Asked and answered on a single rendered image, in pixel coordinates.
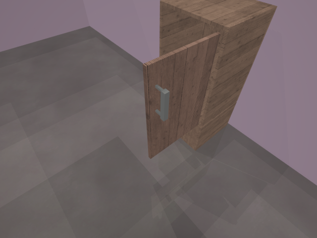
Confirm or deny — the cupboard door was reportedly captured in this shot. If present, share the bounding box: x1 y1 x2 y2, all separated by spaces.
143 32 221 159

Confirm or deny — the handle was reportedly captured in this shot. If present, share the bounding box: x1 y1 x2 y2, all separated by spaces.
155 85 170 121

